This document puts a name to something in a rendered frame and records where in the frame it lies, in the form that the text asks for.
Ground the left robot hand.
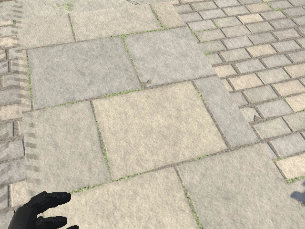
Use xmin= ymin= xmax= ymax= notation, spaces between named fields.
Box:
xmin=8 ymin=191 xmax=79 ymax=229

